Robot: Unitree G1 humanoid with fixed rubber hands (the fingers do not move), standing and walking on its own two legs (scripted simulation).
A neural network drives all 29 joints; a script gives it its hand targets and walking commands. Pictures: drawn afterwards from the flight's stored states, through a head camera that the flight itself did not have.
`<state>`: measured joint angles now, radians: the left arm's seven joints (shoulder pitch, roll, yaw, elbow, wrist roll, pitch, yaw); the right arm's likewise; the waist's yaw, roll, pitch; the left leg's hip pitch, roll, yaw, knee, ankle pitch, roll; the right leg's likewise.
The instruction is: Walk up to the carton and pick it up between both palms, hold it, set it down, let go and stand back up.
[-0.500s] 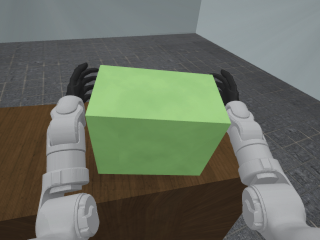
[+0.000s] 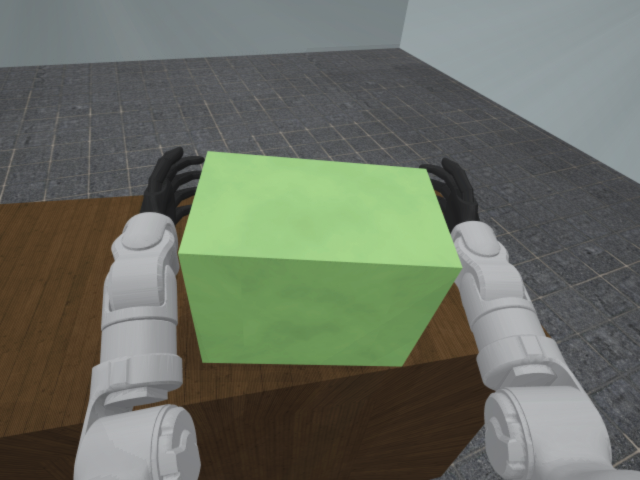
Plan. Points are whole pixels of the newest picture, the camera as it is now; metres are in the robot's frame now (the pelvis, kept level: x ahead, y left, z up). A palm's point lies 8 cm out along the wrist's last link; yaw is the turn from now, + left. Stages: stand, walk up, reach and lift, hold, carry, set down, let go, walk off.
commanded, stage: set down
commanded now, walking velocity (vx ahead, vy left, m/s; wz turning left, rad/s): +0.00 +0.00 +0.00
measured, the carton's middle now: (312, 267) +0.36 +0.00 +0.11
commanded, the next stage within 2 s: none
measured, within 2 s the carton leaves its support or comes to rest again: rests again in 1.14 s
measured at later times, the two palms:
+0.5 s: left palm (170, 233) +0.38 +0.18 +0.15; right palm (453, 237) +0.38 -0.19 +0.15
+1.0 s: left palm (175, 251) +0.38 +0.18 +0.12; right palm (450, 254) +0.38 -0.19 +0.12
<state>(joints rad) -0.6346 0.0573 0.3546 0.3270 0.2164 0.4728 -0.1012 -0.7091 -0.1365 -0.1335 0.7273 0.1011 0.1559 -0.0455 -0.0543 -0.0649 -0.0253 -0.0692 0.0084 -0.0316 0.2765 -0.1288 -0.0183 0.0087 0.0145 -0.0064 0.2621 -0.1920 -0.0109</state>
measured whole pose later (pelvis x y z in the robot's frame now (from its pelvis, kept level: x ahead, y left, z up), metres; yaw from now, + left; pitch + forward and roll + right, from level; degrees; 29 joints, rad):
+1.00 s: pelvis +0.00 +0.00 +0.00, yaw -1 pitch -1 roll +0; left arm -0.57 0.03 0.34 0.48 0.21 0.26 -0.07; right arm -0.62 -0.10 -0.23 0.77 -0.03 0.01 0.00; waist -0.01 -0.05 -0.02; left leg -0.13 0.02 -0.01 0.26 -0.11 -0.02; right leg -0.07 0.01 -0.02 0.26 -0.18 -0.01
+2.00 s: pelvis +0.00 +0.01 +0.00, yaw -1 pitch -1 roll +0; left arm -0.57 -0.01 0.40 0.58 0.27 0.11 -0.07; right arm -0.63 -0.07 -0.36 0.83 -0.17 -0.10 0.07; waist 0.02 -0.05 0.00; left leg -0.12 0.01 0.03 0.24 -0.10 -0.01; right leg -0.06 0.00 -0.02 0.25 -0.17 0.00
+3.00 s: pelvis -0.02 +0.00 -0.01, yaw -3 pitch +13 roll -1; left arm -0.80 0.29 -0.06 1.15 -0.24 -0.17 0.04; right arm -0.87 -0.40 0.21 1.28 0.50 -0.16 0.06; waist 0.04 -0.02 -0.20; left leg -0.53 0.05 0.02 0.47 -0.16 -0.02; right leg -0.47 0.04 -0.02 0.44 -0.20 -0.02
